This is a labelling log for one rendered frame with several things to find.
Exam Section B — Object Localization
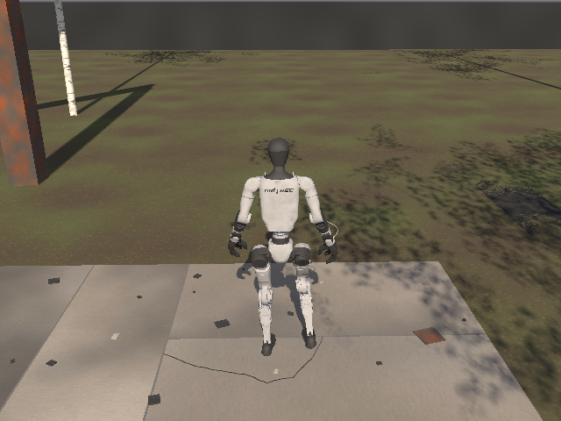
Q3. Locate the robot right upper arm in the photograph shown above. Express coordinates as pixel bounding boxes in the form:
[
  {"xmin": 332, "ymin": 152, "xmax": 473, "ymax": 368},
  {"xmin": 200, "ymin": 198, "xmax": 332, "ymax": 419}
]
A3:
[{"xmin": 297, "ymin": 175, "xmax": 323, "ymax": 224}]

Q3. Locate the robot left upper arm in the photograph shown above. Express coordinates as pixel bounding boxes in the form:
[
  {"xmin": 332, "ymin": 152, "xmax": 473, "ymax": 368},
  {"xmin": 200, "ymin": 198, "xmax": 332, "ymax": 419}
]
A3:
[{"xmin": 237, "ymin": 176, "xmax": 261, "ymax": 225}]

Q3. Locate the left robot hand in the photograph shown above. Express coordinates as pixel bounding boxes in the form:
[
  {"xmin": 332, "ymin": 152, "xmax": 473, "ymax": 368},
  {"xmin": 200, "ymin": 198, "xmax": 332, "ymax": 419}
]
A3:
[{"xmin": 228, "ymin": 237, "xmax": 247, "ymax": 257}]

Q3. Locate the humanoid robot torso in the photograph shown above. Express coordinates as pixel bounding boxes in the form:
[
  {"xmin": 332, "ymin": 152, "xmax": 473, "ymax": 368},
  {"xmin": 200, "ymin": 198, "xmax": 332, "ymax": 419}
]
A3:
[{"xmin": 259, "ymin": 172, "xmax": 300, "ymax": 263}]

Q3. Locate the right robot thigh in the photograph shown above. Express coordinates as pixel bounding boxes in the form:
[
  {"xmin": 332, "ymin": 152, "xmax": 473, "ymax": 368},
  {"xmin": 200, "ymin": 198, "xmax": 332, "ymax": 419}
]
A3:
[{"xmin": 293, "ymin": 243, "xmax": 310, "ymax": 294}]

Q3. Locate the robot left forearm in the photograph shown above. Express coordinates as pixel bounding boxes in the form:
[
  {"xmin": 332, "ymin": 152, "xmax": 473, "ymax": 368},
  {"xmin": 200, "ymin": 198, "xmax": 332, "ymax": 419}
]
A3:
[{"xmin": 231, "ymin": 210, "xmax": 246, "ymax": 243}]

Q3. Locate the right robot hand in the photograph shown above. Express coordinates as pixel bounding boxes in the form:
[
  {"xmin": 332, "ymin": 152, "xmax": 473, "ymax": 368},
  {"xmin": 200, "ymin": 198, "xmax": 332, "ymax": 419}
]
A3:
[{"xmin": 318, "ymin": 242, "xmax": 338, "ymax": 264}]

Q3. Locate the robot right forearm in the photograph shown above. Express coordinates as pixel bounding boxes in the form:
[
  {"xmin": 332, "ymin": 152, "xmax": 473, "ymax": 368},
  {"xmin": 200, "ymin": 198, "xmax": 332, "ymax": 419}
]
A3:
[{"xmin": 316, "ymin": 210, "xmax": 335, "ymax": 246}]

